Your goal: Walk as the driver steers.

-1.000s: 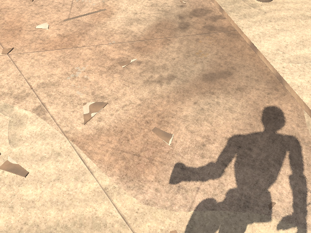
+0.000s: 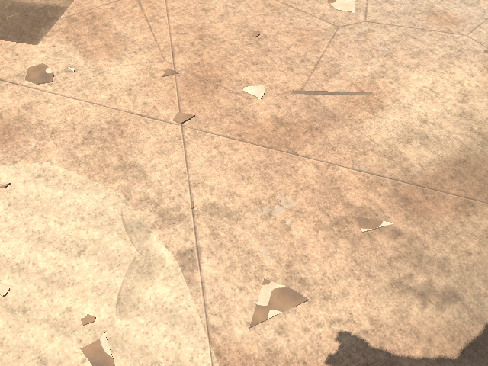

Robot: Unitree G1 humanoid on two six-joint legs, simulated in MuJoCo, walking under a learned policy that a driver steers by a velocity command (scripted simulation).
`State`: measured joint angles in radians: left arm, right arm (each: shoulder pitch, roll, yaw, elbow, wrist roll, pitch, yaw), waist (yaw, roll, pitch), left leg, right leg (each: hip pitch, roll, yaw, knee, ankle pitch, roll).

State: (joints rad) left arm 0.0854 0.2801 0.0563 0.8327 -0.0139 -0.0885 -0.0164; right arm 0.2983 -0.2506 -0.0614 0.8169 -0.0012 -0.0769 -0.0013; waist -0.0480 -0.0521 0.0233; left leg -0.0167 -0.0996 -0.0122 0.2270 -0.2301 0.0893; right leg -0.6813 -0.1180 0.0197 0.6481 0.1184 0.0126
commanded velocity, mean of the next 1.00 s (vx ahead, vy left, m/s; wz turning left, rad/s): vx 0.42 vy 0.00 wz -0.27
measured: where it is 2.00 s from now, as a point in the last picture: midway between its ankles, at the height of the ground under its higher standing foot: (276, 259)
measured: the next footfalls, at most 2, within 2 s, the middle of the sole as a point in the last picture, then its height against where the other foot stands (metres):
right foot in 0.18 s outside the picture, level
left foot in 0.66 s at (232, 325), level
